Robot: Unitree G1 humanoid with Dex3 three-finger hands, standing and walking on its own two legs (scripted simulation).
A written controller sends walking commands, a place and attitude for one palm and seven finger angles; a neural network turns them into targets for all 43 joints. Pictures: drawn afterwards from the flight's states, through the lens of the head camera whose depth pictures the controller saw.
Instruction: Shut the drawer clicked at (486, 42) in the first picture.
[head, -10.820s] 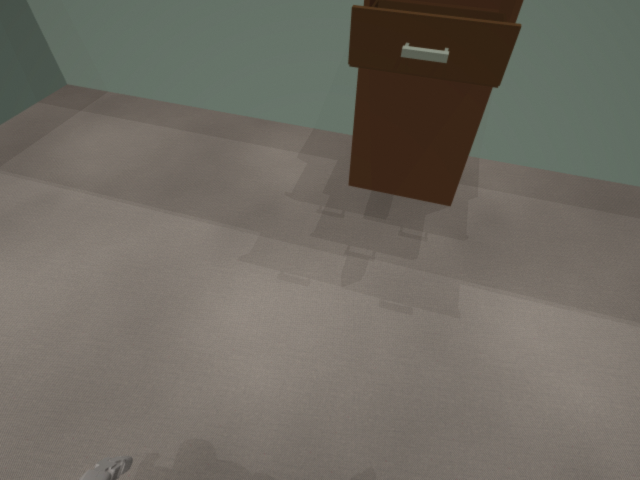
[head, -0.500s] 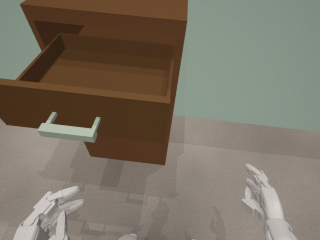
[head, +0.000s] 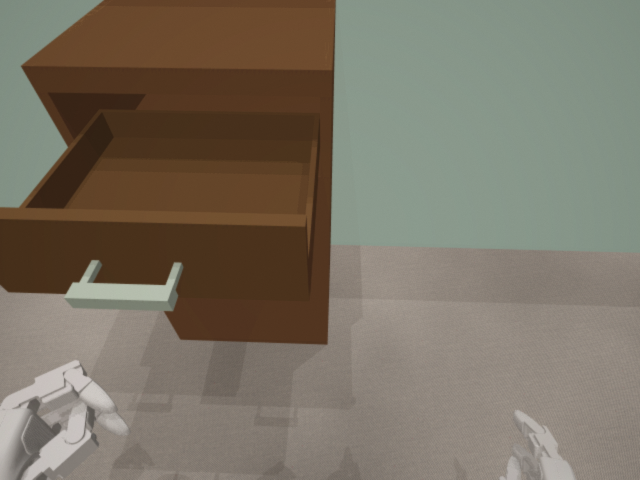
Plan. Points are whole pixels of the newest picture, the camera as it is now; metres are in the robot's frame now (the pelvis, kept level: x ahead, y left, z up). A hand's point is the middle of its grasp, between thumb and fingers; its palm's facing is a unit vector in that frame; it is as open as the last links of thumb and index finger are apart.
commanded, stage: raise the hand and make a fist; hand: left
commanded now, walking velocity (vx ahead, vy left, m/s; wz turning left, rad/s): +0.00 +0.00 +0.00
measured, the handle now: (129, 282) +0.33 +0.28 +0.07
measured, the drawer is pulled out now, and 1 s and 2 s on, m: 0.30 0.30 0.30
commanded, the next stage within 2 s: bring the fist close to the handle in 0.92 s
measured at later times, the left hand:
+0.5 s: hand (40, 407) +0.15 +0.24 +0.15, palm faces +0.13 -0.98 -0.13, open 3.2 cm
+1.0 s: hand (33, 399) +0.15 +0.24 +0.17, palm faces +0.17 -0.97 -0.15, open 3.3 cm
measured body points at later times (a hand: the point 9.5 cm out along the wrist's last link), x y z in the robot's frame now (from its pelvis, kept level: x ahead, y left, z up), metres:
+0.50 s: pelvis +0.01 +0.03 +0.02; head -0.02 +0.02 +0.47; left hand +0.14 +0.30 +0.16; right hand +0.23 -0.15 -0.01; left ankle -0.01 +0.12 -0.70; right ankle +0.02 -0.08 -0.70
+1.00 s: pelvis +0.01 +0.00 +0.03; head -0.03 -0.02 +0.48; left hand +0.14 +0.29 +0.18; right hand +0.20 -0.21 -0.02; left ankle -0.01 +0.12 -0.70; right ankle +0.02 -0.08 -0.70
